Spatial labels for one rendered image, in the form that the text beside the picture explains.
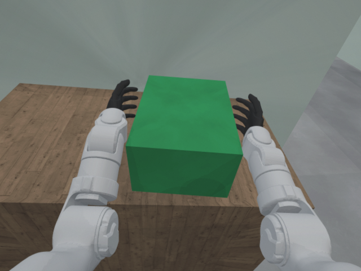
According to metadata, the pedestal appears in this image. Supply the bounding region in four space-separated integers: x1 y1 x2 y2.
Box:
0 83 315 271

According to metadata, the left robot upper arm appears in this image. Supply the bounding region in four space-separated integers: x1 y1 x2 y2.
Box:
9 206 119 271

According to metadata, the robot right forearm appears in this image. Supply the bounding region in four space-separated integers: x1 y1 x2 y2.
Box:
242 126 332 251

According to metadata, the carton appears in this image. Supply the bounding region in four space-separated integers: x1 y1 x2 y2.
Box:
126 75 243 198

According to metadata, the right robot upper arm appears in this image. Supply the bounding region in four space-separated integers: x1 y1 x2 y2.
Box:
259 212 361 271

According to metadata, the robot left forearm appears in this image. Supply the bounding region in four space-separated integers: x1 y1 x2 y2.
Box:
52 108 127 247

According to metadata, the robot right hand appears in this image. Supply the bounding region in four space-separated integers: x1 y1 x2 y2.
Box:
232 94 264 136

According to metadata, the robot left hand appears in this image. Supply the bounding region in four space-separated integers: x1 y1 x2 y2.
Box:
106 80 138 118

